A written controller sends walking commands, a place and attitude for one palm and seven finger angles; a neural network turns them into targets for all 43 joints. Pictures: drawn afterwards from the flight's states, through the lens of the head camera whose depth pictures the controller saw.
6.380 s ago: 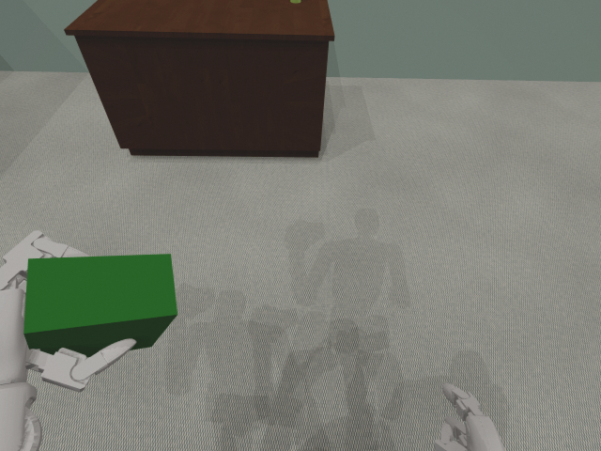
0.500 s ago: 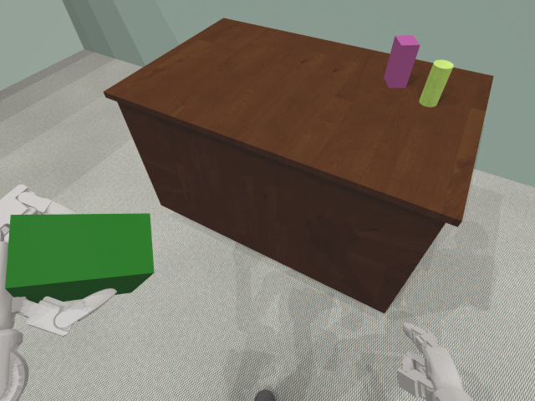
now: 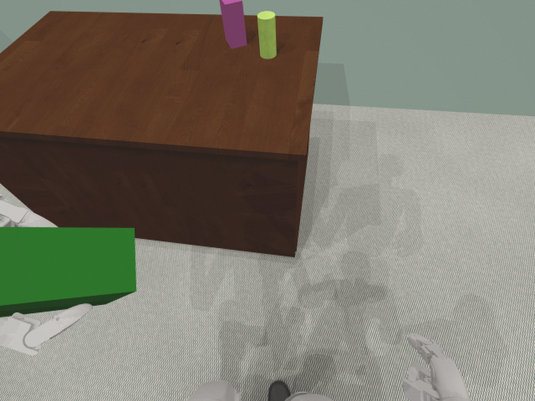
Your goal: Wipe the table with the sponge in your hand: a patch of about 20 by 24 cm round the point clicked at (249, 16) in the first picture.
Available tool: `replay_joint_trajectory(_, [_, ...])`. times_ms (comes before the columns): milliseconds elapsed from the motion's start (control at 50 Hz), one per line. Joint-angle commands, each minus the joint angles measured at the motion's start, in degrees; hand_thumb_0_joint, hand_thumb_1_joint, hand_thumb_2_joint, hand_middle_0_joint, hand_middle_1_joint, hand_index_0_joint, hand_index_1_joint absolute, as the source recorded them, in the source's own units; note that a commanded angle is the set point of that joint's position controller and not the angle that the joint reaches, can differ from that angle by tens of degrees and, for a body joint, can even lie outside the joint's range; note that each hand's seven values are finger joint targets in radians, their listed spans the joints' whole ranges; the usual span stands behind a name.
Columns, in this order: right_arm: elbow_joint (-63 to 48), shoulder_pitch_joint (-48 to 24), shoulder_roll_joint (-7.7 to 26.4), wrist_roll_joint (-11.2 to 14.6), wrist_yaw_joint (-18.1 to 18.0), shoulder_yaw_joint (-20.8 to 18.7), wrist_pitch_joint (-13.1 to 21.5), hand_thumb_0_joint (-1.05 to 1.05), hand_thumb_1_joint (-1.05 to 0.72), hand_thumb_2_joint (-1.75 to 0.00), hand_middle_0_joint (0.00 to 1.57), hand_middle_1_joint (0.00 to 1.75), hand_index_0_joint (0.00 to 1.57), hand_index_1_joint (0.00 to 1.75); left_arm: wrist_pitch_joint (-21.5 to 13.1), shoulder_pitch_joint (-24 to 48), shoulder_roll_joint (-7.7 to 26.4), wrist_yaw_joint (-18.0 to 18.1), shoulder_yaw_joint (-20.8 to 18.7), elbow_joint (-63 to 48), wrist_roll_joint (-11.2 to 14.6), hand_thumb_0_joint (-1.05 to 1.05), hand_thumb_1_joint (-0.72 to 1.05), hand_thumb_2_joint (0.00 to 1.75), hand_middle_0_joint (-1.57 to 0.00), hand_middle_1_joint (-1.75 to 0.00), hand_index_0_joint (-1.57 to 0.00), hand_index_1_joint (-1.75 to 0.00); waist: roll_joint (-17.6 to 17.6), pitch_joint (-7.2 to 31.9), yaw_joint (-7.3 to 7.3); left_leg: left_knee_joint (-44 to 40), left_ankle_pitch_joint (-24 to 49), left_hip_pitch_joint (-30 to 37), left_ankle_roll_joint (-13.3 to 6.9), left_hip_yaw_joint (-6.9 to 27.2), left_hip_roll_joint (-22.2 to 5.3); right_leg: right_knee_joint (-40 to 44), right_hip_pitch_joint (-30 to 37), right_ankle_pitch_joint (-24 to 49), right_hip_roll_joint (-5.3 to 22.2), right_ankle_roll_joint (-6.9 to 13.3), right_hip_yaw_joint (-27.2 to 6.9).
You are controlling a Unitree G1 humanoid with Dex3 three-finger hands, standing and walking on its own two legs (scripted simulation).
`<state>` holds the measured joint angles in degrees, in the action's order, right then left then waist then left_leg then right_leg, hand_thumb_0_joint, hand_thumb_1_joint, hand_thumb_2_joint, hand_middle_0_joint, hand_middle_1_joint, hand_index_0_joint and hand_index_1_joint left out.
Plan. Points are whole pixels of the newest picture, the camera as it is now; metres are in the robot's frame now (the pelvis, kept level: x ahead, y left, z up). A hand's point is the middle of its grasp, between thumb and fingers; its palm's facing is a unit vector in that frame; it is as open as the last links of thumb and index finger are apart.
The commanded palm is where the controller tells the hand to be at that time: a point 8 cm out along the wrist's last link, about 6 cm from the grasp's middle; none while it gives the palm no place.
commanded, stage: turn to face it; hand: left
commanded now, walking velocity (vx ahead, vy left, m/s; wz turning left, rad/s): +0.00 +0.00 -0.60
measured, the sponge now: (79, 273) +0.23 +0.20 +0.16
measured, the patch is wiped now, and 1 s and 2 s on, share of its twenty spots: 0.00 0.00 0.00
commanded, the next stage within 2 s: take the last steps up to it in 0.90 s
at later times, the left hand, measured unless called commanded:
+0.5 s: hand (232, 285) +0.22 +0.04 +0.17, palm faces +0.16 -0.85 -0.49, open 10.5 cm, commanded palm +0.16 +0.10 +0.18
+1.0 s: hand (306, 343) +0.16 -0.03 +0.17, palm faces -0.02 -0.88 -0.48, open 10.5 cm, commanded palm +0.14 +0.02 +0.18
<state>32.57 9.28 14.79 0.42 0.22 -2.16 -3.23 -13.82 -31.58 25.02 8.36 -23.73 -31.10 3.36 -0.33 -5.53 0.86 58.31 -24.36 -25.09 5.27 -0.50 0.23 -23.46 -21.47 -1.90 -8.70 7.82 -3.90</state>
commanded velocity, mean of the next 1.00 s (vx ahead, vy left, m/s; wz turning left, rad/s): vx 0.01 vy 0.00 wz -0.41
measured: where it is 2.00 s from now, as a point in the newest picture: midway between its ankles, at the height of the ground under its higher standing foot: outside the picture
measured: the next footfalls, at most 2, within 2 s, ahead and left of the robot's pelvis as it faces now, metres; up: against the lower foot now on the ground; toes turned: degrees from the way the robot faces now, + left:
left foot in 0.18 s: +0.01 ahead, +0.13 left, +0.00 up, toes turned -2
right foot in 0.38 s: +0.04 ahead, -0.22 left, +0.00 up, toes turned -14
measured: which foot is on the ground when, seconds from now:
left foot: up 0.00-0.16, down 0.18-0.38, up 0.40-0.82, down 0.84-1.00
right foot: down 0.00-0.18, up 0.20-0.36, down 0.38-0.86, up 0.88-1.00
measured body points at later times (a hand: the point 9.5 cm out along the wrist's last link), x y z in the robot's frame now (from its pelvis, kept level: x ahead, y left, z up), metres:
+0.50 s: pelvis -0.07 -0.12 -0.02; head -0.02 -0.16 +0.42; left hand +0.20 +0.08 +0.19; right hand +0.04 -0.37 -0.14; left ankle -0.06 +0.07 -0.65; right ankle +0.00 -0.21 -0.73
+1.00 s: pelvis -0.13 -0.15 +0.00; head -0.12 -0.17 +0.45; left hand +0.16 +0.02 +0.19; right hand -0.08 -0.44 -0.09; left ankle -0.09 -0.01 -0.73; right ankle -0.12 -0.24 -0.70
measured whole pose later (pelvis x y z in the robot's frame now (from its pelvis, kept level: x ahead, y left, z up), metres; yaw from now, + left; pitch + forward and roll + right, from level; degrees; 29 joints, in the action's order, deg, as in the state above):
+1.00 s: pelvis -0.13 -0.15 +0.00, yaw -28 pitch +0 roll +1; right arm 30.9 12.2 11.9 0.9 -1.2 -1.4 1.9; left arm -10.7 -29.1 21.6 7.0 -21.2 -28.5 0.6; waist 0.2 -1.5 -1.2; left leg 30.6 -18.8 -11.5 2.4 -5.6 -4.1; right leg -50.3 -28.9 -22.2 -3.7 -2.3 0.7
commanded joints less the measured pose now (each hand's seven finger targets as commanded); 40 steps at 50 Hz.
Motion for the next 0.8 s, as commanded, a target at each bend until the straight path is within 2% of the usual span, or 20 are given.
replay_joint_trajectory(0, [-8.7, -4.6, 4.8, 0.6, -0.1, -1.4, 1.0, 0.0, -0.9, -0.9, 0.2, 0.3, 0.2, 0.3, -2.6, 1.7, 6.7, 1.9, -6.1, -5.5, 1.0, 0.0, 0.1, 1.3, -1.2, -1.6, -1.2, -1.6, -4.3, 13.5, -2.6, -8.0, -2.0, 0.6, -1.3, 1.3, -0.3, 14.2, 12.1, -17.7, 15.9, -9.6, -22.4])
replay_joint_trajectory(80, [-8.5, -3.0, 5.4, 0.8, -0.2, -2.4, 0.0, 0.0, -0.9, -0.9, 0.2, 0.3, 0.2, 0.3, -1.5, 8.3, 6.6, 1.2, -3.1, -7.6, -0.4, 0.0, 0.1, 1.3, -1.2, -1.6, -1.2, -1.6, -8.3, 11.6, -1.37, -25.6, -6.4, 16.5, -3.7, -5.5, 3.1, 20.1, 3.4, -21.1, 10.8, -15.5, -18.6])
replay_joint_trajectory(100, [-8.2, -2.4, 5.3, 0.6, -0.3, -2.5, 0.1, 0.0, -0.9, -0.9, 0.2, 0.3, 0.2, 0.3, -1.6, 11.7, 7.5, 0.9, -2.5, -9.9, -0.5, 0.0, 0.1, 1.3, -1.2, -1.6, -1.2, -1.6, -6.5, 11.3, -0.51, -31.6, -5.5, 22.1, -5.3, -5.6, 2.4, 17.1, -0.7, -20.0, 8.9, -16.4, -16.8])
replay_joint_trajectory(120, [-7.6, -0.9, 5.6, 0.2, -0.5, -2.8, 0.5, 0.0, -0.9, -0.9, 0.2, 0.3, 0.2, 0.3, -1.9, 13.0, 7.5, 0.1, -1.8, -10.5, -0.6, 0.0, 0.1, 1.3, -1.2, -1.6, -1.2, -1.6, 0.5, 11.1, 1.16, -40.1, -3.0, 29.8, -8.2, -3.4, -1.6, 7.6, -6.9, -18.3, 5.6, -17.8, -14.4])
replay_joint_trajectory(140, [-9.4, -3.8, 6.6, -1.0, -0.9, -2.7, 1.0, 0.0, -0.9, -0.9, 0.2, 0.3, 0.2, 0.3, -2.3, 12.8, 8.2, -0.7, -2.7, -11.3, -0.5, 0.0, 0.1, 1.3, -1.2, -1.6, -1.2, -1.6, 16.7, 10.5, -0.02, -47.8, -0.7, 27.1, -14.2, 9.8, -16.4, -19.3, -10.5, -18.8, -0.1, -17.6, -6.7])
replay_joint_trajectory(160, [-12.4, -7.9, 5.0, -1.9, -1.1, -2.6, 2.9, 0.0, -0.9, -0.9, 0.2, 0.3, 0.2, 0.3, -2.2, 14.1, 9.4, -0.4, -5.2, -13.4, -1.0, 0.0, 0.1, 1.3, -1.2, -1.6, -1.2, -1.6, 21.0, 11.0, -3.1, -44.0, 7.0, 14.0, -20.3, 19.6, -32.6, -49.1, -11.2, -25.9, 5.8, -14.0, -7.3])
replay_joint_trajectory(180, [-12.4, -6.5, 2.9, -0.8, -1.0, -2.6, 3.8, 0.0, -0.9, -0.9, 0.2, 0.3, 0.2, 0.3, -2.4, 14.0, 11.9, -0.8, -8.5, -15.0, -1.2, 0.0, 0.1, 1.3, -1.2, -1.6, -1.2, -1.6, 15.4, 8.5, -3.09, -44.2, 11.1, 7.6, -20.0, 14.7, -31.2, -59.5, -11.7, -25.7, 8.4, -11.6, -9.3])
replay_joint_trajectory(200, [-11.9, -5.2, 3.7, -0.2, -0.6, -3.4, 3.8, 0.0, -0.9, -0.9, 0.2, 0.3, 0.2, 0.3, -2.9, 11.2, 14.5, -1.7, -10.5, -14.5, -1.2, 0.0, 0.1, 1.3, -1.2, -1.6, -1.2, -1.6, 13.5, 10.3, -3.95, -41.9, 7.3, 5.5, -17.6, 6.7, -28.7, -60.3, -11.2, -25.5, 9.3, -10.8, -8.9])
replay_joint_trajectory(240, [-11.5, -5.4, 3.4, 0.9, -0.5, -2.4, 5.5, 0.0, -0.9, -0.9, 0.2, 0.3, 0.2, 0.3, -2.1, 4.4, 9.0, -1.1, -8.3, -9.5, 0.5, 0.0, 0.1, 1.3, -1.2, -1.6, -1.2, -1.6, 13.7, 3.0, -3.83, -37.9, 10.1, 2.8, -14.2, 1.7, -25.1, -44.7, -10.7, -26.8, 12.2, -10.3, -3.6])
replay_joint_trajectory(260, [-11.2, -3.1, 3.7, 1.5, -0.4, -2.2, 6.3, 0.0, -0.9, -0.9, 0.2, 0.3, 0.2, 0.3, -2.6, 5.6, 7.5, -0.7, -6.7, -11.7, 0.3, 0.0, 0.1, 1.3, -1.2, -1.6, -1.2, -1.6, 10.8, 3.6, -3.64, -34.7, 12.2, 4.5, -10.6, -3.1, -22.5, -31.8, -5.8, -27.2, 12.0, -10.4, 1.3])
replay_joint_trajectory(300, [-10.8, 0.5, 5.4, 1.9, -0.5, -2.1, 8.3, 0.0, -0.9, -0.9, 0.2, 0.3, 0.2, 0.3, -2.3, 7.3, 6.6, -0.3, -5.4, -12.2, -0.2, 0.0, 0.1, 1.3, -1.2, -1.6, -1.2, -1.6, 8.6, 6.5, -2.72, -25.6, 13.4, 5.5, -6.1, -8.4, -17.5, -16.9, 5.3, -19.9, 6.9, -11.4, 9.8])
replay_joint_trajectory(320, [-10.4, 0.6, 5.7, 1.8, -0.6, -2.1, 9.3, 0.0, -0.9, -0.9, 0.2, 0.3, 0.2, 0.3, -2.2, 11.1, 7.2, 0.0, -5.5, -13.2, -0.7, 0.0, 0.1, 1.3, -1.2, -1.6, -1.2, -1.6, 5.9, 7.8, -2.41, -17.6, 12.8, 3.8, -4.8, -8.2, -15.5, -9.8, 11.8, -11.6, 6.4, -11.2, 9.8])
replay_joint_trajectory(340, [-9.6, 0.9, 4.6, 1.6, -0.5, -1.9, 10.0, 0.0, -0.9, -0.9, 0.2, 0.3, 0.2, 0.3, -2.0, 14.2, 8.7, 0.6, -6.4, -11.9, -1.3, 0.0, 0.1, 1.3, -1.2, -1.6, -1.2, -1.6, -5.6, 9.0, -1.99, -3.9, 6.1, 0.9, -2.4, -8.8, -10.0, -3.0, 14.6, -1.3, 12.3, -7.3, -1.9])
replay_joint_trajectory(360, [-10.5, -2.6, 3.4, 0.8, -0.9, -1.3, 10.5, 0.0, -0.9, -0.9, 0.2, 0.3, 0.2, 0.3, -2.0, 14.9, 12.7, 1.5, -9.9, -10.2, -1.4, 0.0, 0.1, 1.3, -1.2, -1.6, -1.2, -1.6, -21.1, 10.5, -2.92, 11.2, -14.6, -9.5, -0.6, -6.1, -3.2, 2.4, 15.2, 16.1, 25.1, -0.7, -25.2])
replay_joint_trajectory(380, [-10.0, -4.0, 3.6, 0.5, -1.4, -1.5, 10.3, 0.0, -0.9, -0.9, 0.2, 0.3, 0.2, 0.3, -1.2, 14.9, 12.1, 1.7, -10.3, -8.6, -0.7, 0.0, 0.1, 1.3, -1.2, -1.6, -1.2, -1.6, -19.3, 14.2, -3.67, 16.0, -11.5, -4.3, -1.3, 2.8, -4.3, 6.8, 8.8, 3.6, 26.8, -1.2, -31.6])
replay_joint_trajectory(400, [-9.8, -5.2, 3.5, 0.3, -1.2, -1.3, 9.6, 0.0, -0.9, -0.9, 0.2, 0.3, 0.2, 0.3, -1.1, 13.6, 13.0, 1.4, -10.3, -10.1, -0.6, 0.0, 0.1, 1.3, -1.2, -1.6, -1.2, -1.6, -12.1, 12.2, -3.23, 18.5, -8.9, -5.1, -0.9, 5.0, -3.9, 7.9, 6.4, -8.6, 26.7, 0.2, -36.7])
replay_joint_trajectory(440, [-7.9, -4.8, 1.6, -0.3, -0.4, 0.4, 6.8, 0.0, -0.9, -0.9, 0.2, 0.3, 0.2, 0.3, -2.4, 8.4, 10.3, 1.0, -9.3, -12.3, 0.4, 0.0, 0.1, 1.3, -1.2, -1.6, -1.2, -1.6, -4.2, 14.5, -2.3, 18.5, -0.1, -5.3, -0.3, 4.5, -4.2, 5.5, 10.1, -16.8, 22.3, 0.8, -25.3])
replay_joint_trajectory(500, [-7.8, -5.1, 2.7, 0.2, 0.2, -0.2, 5.3, 0.0, -0.9, -0.9, 0.2, 0.3, 0.2, 0.3, -3.4, 2.2, 9.9, 1.5, -10.3, -13.2, 0.8, 0.0, 0.1, 1.3, -1.2, -1.6, -1.2, -1.6, -3.5, 17.8, -2.43, 9.5, -0.8, -4.2, -0.1, 2.9, -3.5, 4.9, 15.4, -9.8, 20.7, -0.7, -19.8])
replay_joint_trajectory(720, [-9.0, -3.5, 4.5, 0.9, -0.5, -1.2, 2.8, 0.0, -0.9, -0.9, 0.2, 0.3, 0.2, 0.3, -2.5, 2.4, 6.6, 1.0, -5.5, -7.3, -0.6, 0.0, 0.1, 1.3, -1.2, -1.6, -1.2, -1.6, -5.8, 14.8, -2.43, -21.6, -5.6, 9.0, -4.3, -1.3, 1.1, 15.7, 7.9, -20.9, 17.9, -4.3, -21.7])
replay_joint_trajectory(780, [-8.8, -0.5, 5.3, 0.5, -0.9, -1.9, 2.2, 0.0, -0.9, -0.9, 0.2, 0.3, 0.2, 0.3, -2.2, 6.5, 6.8, 0.2, -3.7, -9.1, -1.3, 0.0, 0.1, 1.3, -1.2, -1.6, -1.2, -1.6, -3.3, 15.2, -0.38, -33.8, -2.9, 20.0, -6.7, -4.0, 0.8, 16.3, 2.6, -23.5, 13.6, -9.3, -17.8])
